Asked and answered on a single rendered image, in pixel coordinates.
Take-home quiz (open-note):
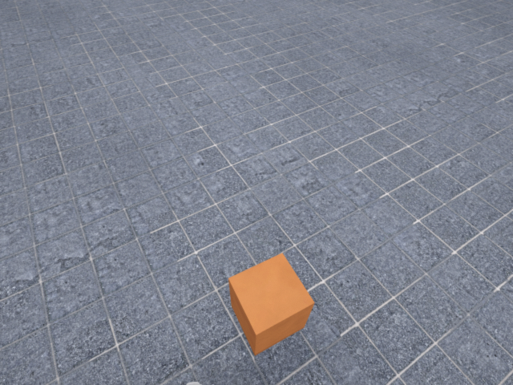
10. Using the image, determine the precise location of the carton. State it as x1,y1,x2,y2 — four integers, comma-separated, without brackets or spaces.
228,253,315,355

